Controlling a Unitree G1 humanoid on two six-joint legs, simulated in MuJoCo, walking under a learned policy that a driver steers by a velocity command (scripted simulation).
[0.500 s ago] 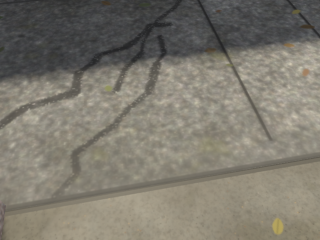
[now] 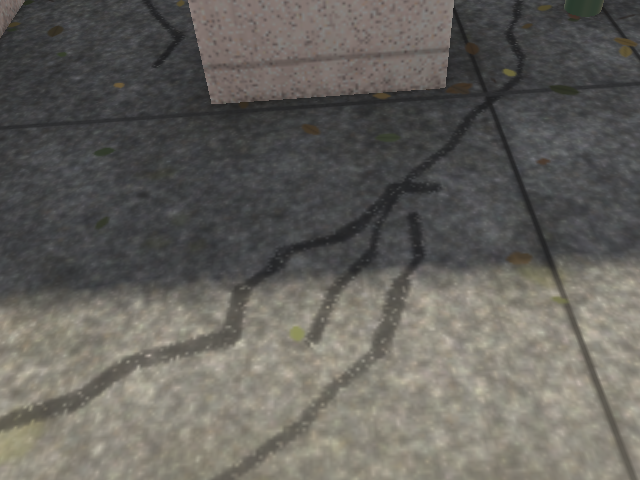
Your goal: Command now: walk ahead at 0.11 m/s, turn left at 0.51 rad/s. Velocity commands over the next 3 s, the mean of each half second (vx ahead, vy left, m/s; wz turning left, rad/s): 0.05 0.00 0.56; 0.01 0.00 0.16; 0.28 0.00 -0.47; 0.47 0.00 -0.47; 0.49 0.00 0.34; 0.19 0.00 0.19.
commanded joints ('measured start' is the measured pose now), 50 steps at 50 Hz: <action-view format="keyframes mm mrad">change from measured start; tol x32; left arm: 1 39 44 -8 -92 -4 1 53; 50 26 132 72 -163 -87 90 60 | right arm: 1 -203 13 18 -91 6 -61 -5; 50 -90 -48 -40 -348 19 61 -79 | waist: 1 131 -67 -48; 30 51 -158 -6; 33 48 355 -2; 50 3 -144 83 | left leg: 1 58 204 -411 -449 307 159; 10 268 252 -491 -461 285 124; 14 -110 39 -140 140 -379 -91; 18 -168 205 -144 482 -159 -201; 31 452 167 28 -386 115 -73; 34 545 601 -524 -546 375 241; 50 333 256 -38 -343 48 -52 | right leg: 1 -70 -52 -53 -117 -80 4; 12 519 -69 -134 -1352 249 40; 14 798 -509 336 -1304 774 -239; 29 547 -344 -164 -1335 207 -182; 33 71 -68 -348 -798 -364 69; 38 164 -109 -163 -525 -108 100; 50 463 -158 -49 -1223 300 -89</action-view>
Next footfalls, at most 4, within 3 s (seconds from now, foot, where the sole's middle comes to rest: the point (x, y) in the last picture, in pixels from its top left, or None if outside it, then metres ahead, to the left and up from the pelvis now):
0.26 right None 0.22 -0.16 -0.71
0.64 left None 0.12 0.09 -0.72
0.96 right None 0.19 -0.14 -0.71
1.26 left None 0.08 0.09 -0.71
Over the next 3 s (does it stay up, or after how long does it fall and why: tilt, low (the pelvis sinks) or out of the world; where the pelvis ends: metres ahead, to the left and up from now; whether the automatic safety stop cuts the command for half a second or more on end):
stays up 0.96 0.00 0.05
